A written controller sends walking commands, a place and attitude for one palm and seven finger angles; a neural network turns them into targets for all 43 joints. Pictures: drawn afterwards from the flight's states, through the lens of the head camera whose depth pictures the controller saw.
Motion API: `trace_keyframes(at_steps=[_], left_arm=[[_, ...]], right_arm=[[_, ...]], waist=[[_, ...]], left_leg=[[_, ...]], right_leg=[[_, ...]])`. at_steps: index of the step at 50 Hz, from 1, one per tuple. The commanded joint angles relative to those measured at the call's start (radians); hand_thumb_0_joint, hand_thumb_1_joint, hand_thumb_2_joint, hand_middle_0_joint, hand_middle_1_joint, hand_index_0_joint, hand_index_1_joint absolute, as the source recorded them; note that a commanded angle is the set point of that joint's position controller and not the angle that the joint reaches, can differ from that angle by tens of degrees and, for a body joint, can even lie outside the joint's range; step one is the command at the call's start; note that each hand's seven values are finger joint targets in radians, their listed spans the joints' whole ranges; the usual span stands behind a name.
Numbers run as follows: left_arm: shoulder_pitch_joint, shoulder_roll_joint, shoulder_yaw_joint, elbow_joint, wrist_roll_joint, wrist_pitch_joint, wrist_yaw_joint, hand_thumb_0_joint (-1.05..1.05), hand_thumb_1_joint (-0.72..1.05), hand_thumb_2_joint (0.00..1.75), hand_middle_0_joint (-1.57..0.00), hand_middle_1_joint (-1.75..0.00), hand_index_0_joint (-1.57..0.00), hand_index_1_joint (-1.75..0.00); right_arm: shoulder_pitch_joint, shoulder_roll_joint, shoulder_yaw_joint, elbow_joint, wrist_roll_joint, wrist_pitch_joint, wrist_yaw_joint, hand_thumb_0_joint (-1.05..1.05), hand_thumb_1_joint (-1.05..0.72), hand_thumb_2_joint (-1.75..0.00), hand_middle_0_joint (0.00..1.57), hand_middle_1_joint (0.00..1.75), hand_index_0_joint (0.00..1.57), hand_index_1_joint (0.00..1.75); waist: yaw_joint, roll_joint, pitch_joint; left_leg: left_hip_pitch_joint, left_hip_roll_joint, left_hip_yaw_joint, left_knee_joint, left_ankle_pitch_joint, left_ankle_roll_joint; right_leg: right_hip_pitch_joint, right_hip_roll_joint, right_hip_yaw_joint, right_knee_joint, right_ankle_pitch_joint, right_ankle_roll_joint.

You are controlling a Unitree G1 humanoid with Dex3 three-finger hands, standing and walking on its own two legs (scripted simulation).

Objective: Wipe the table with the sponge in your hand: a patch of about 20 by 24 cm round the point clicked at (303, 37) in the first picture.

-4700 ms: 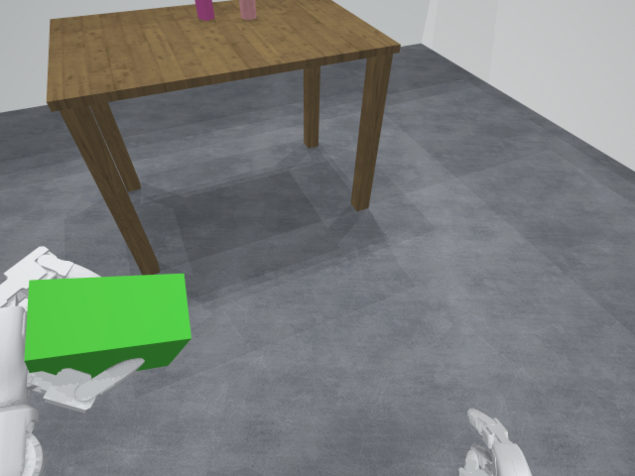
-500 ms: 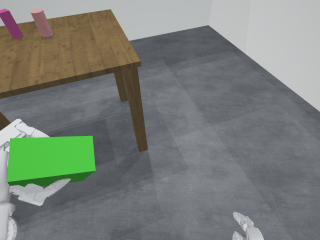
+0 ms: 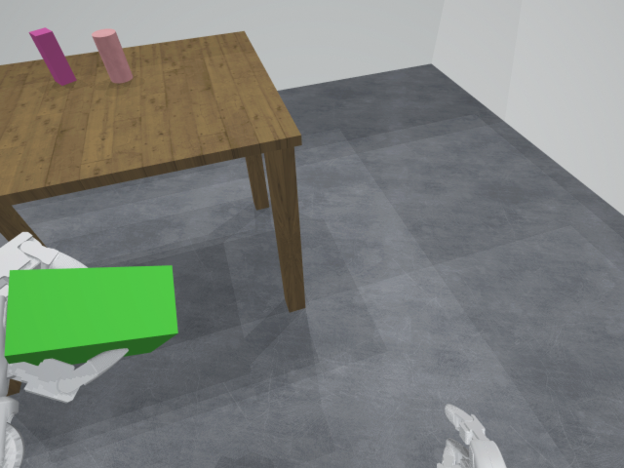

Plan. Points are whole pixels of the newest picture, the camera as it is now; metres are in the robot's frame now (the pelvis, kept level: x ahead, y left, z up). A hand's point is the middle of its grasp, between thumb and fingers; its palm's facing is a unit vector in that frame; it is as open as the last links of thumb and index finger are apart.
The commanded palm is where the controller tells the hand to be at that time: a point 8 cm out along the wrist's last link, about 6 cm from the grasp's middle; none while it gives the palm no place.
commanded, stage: take the last steps up to it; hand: left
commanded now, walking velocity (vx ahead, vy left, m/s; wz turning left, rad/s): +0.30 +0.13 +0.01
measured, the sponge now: (117, 316) +0.22 +0.21 +0.16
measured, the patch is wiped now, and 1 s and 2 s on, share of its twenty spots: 0.00 0.00 0.00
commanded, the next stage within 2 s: come to a stop and stand still in 1.56 s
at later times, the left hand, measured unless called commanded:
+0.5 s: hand (89, 213) +0.34 +0.28 +0.18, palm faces +0.40 -0.82 -0.41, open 10.1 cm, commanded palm +0.27 +0.32 +0.19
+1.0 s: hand (136, 154) +0.45 +0.27 +0.18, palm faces +0.37 -0.81 -0.46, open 10.1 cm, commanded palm +0.39 +0.32 +0.19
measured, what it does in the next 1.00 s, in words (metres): walks ahead: right foot, then left foot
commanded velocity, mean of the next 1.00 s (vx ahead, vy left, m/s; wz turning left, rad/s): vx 0.30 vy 0.11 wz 0.01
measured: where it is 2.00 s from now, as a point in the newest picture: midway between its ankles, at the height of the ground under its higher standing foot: (310, 418)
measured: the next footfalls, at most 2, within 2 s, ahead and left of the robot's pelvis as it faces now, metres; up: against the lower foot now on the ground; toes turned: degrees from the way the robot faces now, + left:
right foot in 0.02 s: +0.07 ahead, -0.10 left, +0.00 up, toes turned -8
left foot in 0.36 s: +0.16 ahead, +0.17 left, +0.00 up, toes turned +9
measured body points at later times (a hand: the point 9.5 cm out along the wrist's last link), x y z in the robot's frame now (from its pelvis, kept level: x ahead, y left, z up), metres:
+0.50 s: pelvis +0.11 +0.04 +0.00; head +0.14 +0.05 +0.45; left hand +0.31 +0.32 +0.20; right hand +0.27 -0.19 -0.08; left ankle +0.12 +0.17 -0.73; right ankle +0.06 -0.07 -0.67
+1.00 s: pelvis +0.23 +0.04 +0.01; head +0.28 +0.04 +0.46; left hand +0.42 +0.31 +0.21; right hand +0.39 -0.22 -0.08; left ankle +0.29 +0.19 -0.71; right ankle +0.19 -0.06 -0.73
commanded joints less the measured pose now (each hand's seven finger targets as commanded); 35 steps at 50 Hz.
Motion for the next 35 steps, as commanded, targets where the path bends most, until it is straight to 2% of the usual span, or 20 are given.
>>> trace_keyframes(at_steps=[1,2,3,5,8,12,16,17,18,19,20,21,23,25,28,31,32,33,34,35], left_arm=[[-0.122,0.202,0.127,-0.143,-0.011,-0.044,0.019,0.0,0.1,1.3,-1.2,-1.6,-1.2,-1.6],[-0.169,0.208,0.137,-0.166,-0.026,-0.057,0.015,0.0,0.1,1.3,-1.2,-1.6,-1.2,-1.6],[-0.146,0.214,0.149,-0.174,-0.03,-0.067,0.01,0.0,0.1,1.3,-1.2,-1.6,-1.2,-1.6],[-0.105,0.214,0.167,-0.219,-0.021,-0.086,0.002,0.0,0.1,1.3,-1.2,-1.6,-1.2,-1.6],[-0.027,0.18,0.157,-0.219,-0.018,-0.093,0.008,0.0,0.1,1.3,-1.2,-1.6,-1.2,-1.6],[-0.018,0.175,0.152,-0.263,-0.02,-0.079,0.033,0.0,0.1,1.3,-1.2,-1.6,-1.2,-1.6],[-0.068,0.165,0.127,-0.287,-0.017,-0.07,0.043,0.0,0.1,1.3,-1.2,-1.6,-1.2,-1.6],[-0.095,0.164,0.123,-0.297,-0.018,-0.075,0.041,0.0,0.1,1.3,-1.2,-1.6,-1.2,-1.6],[-0.097,0.159,0.125,-0.306,-0.023,-0.078,0.041,0.0,0.1,1.3,-1.2,-1.6,-1.2,-1.6],[-0.092,0.162,0.12,-0.273,-0.02,-0.089,0.036,0.0,0.1,1.3,-1.2,-1.6,-1.2,-1.6],[-0.095,0.202,0.138,-0.266,-0.02,-0.089,0.027,0.0,0.1,1.3,-1.2,-1.6,-1.2,-1.6],[-0.095,0.187,0.133,-0.276,-0.018,-0.087,0.025,0.0,0.1,1.3,-1.2,-1.6,-1.2,-1.6],[-0.047,0.161,0.12,-0.319,-0.023,-0.081,0.018,0.0,0.1,1.3,-1.2,-1.6,-1.2,-1.6],[-0.019,0.17,0.135,-0.366,-0.023,-0.081,0.018,0.0,0.1,1.3,-1.2,-1.6,-1.2,-1.6],[0.018,0.151,0.128,-0.308,-0.03,-0.07,0.019,0.0,0.1,1.3,-1.2,-1.6,-1.2,-1.6],[-0.018,0.153,0.132,-0.237,-0.023,-0.052,0.022,0.0,0.1,1.3,-1.2,-1.6,-1.2,-1.6],[-0.027,0.166,0.145,-0.193,-0.02,-0.045,0.022,0.0,0.1,1.3,-1.2,-1.6,-1.2,-1.6],[-0.05,0.17,0.138,-0.173,-0.013,-0.042,0.02,0.0,0.1,1.3,-1.2,-1.6,-1.2,-1.6],[-0.06,0.217,0.17,-0.162,-0.011,-0.04,0.023,0.0,0.1,1.3,-1.2,-1.6,-1.2,-1.6],[-0.098,0.207,0.17,-0.149,-0.036,-0.04,0.018,0.0,0.1,1.3,-1.2,-1.6,-1.2,-1.6]], right_arm=[[-0.141,-0.142,-0.066,-0.141,0.011,-0.027,-0.012,0.0,-0.9,-0.9,0.2,0.3,0.2,0.3],[-0.122,-0.172,-0.086,-0.128,0.007,-0.027,-0.001,0.0,-0.9,-0.9,0.2,0.3,0.2,0.3],[-0.131,-0.162,-0.082,-0.119,0.007,-0.022,0.001,0.0,-0.9,-0.9,0.2,0.3,0.2,0.3],[-0.147,-0.144,-0.066,-0.111,0.007,0.005,0.005,0.0,-0.9,-0.9,0.2,0.3,0.2,0.3],[-0.148,-0.139,-0.06,-0.129,0.0,0.018,0.003,0.0,-0.9,-0.9,0.2,0.3,0.2,0.3],[-0.14,-0.125,-0.064,-0.165,-0.004,0.003,-0.005,0.0,-0.9,-0.9,0.2,0.3,0.2,0.3],[-0.101,-0.148,-0.084,-0.175,0.002,-0.004,-0.022,0.0,-0.9,-0.9,0.2,0.3,0.2,0.3],[-0.086,-0.17,-0.097,-0.176,0.008,-0.005,-0.027,0.0,-0.9,-0.9,0.2,0.3,0.2,0.3],[-0.084,-0.199,-0.108,-0.181,0.013,-0.004,-0.025,0.0,-0.9,-0.9,0.2,0.3,0.2,0.3],[-0.082,-0.184,-0.102,-0.187,0.015,-0.008,-0.018,0.0,-0.9,-0.9,0.2,0.3,0.2,0.3],[-0.097,-0.172,-0.093,-0.173,0.008,-0.019,-0.021,0.0,-0.9,-0.9,0.2,0.3,0.2,0.3],[-0.099,-0.166,-0.096,-0.16,0.012,-0.024,-0.016,0.0,-0.9,-0.9,0.2,0.3,0.2,0.3],[-0.094,-0.169,-0.098,-0.146,0.023,-0.032,-0.007,0.0,-0.9,-0.9,0.2,0.3,0.2,0.3],[-0.103,-0.171,-0.091,-0.144,0.017,-0.043,-0.005,0.0,-0.9,-0.9,0.2,0.3,0.2,0.3],[-0.095,-0.164,-0.077,-0.141,0.011,-0.049,-0.008,0.0,-0.9,-0.9,0.2,0.3,0.2,0.3],[-0.098,-0.164,-0.072,-0.134,0.009,-0.034,-0.021,0.0,-0.9,-0.9,0.2,0.3,0.2,0.3],[-0.106,-0.161,-0.071,-0.131,0.011,-0.024,-0.025,0.0,-0.9,-0.9,0.2,0.3,0.2,0.3],[-0.1,-0.146,-0.073,-0.129,0.015,-0.013,-0.025,0.0,-0.9,-0.9,0.2,0.3,0.2,0.3],[-0.115,-0.126,-0.063,-0.147,0.012,-0.007,-0.022,0.0,-0.9,-0.9,0.2,0.3,0.2,0.3],[-0.123,-0.152,-0.078,-0.143,0.012,-0.01,-0.009,0.0,-0.9,-0.9,0.2,0.3,0.2,0.3]], waist=[[0.01,-0.337,-0.075],[0.001,-0.301,-0.074],[-0.004,-0.215,-0.038],[-0.005,-0.107,-0.051],[-0.014,-0.155,-0.069],[0.013,-0.184,-0.111],[-0.013,-0.111,-0.115],[-0.03,0.011,-0.117],[-0.033,0.233,-0.144],[-0.028,0.28,-0.148],[-0.026,0.294,-0.124],[-0.032,0.238,-0.091],[-0.021,0.167,-0.072],[-0.01,0.219,-0.092],[-0.017,0.236,-0.087],[-0.014,0.168,-0.087],[-0.005,0.105,-0.1],[-0.002,-0.071,-0.118],[0.002,-0.331,-0.122],[0.004,-0.359,-0.12]], left_leg=[[-0.518,-0.058,0.019,0.531,-0.174,0.044],[-0.521,-0.022,-0.119,0.673,-0.135,0.023],[-0.535,0.006,-0.149,0.726,-0.081,0.013],[-0.495,0.042,-0.141,0.669,-0.031,0.001],[-0.368,0.045,-0.068,0.406,0.028,0.006],[-0.199,-0.017,0.065,0.111,0.066,0.023],[0.022,-0.034,0.096,-0.117,0.16,0.033],[0.133,0.019,0.019,-0.15,0.172,0.062],[0.251,0.197,-0.231,-0.18,0.298,0.148],[0.244,0.32,-0.422,-0.245,0.325,0.239],[0.201,0.362,-0.505,-0.266,0.259,0.293],[0.176,0.356,-0.466,-0.258,0.253,0.312],[0.14,0.283,-0.295,-0.238,0.293,0.266],[0.079,0.231,-0.168,-0.235,0.332,0.221],[0.02,0.206,-0.079,-0.223,0.342,0.179],[-0.047,0.185,-0.041,-0.124,0.247,0.135],[-0.111,0.167,-0.021,-0.019,0.208,0.119],[-0.22,0.095,0.038,0.203,0.116,0.09],[-0.464,-0.041,0.065,0.478,-0.143,0.042],[-0.499,-0.036,-0.072,0.658,-0.173,0.027]], right_leg=[[0.414,-0.371,0.671,-0.366,0.152,-0.205],[0.345,-0.417,0.727,-0.41,0.071,-0.223],[0.299,-0.411,0.682,-0.402,0.079,-0.24],[0.252,-0.345,0.44,-0.358,0.238,-0.209],[0.196,-0.277,0.244,-0.325,0.415,-0.166],[0.223,-0.249,0.197,-0.296,0.36,-0.156],[0.166,-0.182,0.147,-0.15,0.21,-0.097],[0.063,-0.139,0.122,0.004,0.185,-0.068],[-0.115,-0.029,0.035,0.236,0.001,-0.015],[-0.221,0.014,0.049,0.432,-0.286,-0.008],[-0.287,-0.016,0.11,0.544,-0.276,-0.009],[-0.334,-0.051,0.14,0.564,-0.226,-0.004],[-0.33,-0.064,0.105,0.483,-0.147,0.005],[-0.22,-0.053,0.05,0.346,-0.072,0.008],[-0.065,-0.009,-0.024,0.12,-0.009,0.013],[0.108,0.026,-0.067,-0.077,0.068,0.008],[0.21,0.006,-0.032,-0.155,0.103,-0.006],[0.3,-0.115,0.155,-0.234,0.11,-0.061],[0.418,-0.344,0.567,-0.326,0.249,-0.175],[0.368,-0.415,0.688,-0.384,0.175,-0.199]])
